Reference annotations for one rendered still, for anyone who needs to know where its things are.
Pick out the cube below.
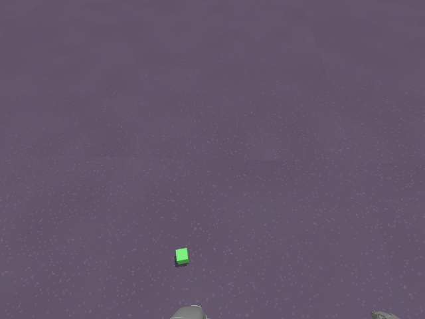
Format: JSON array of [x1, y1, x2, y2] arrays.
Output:
[[176, 248, 189, 265]]

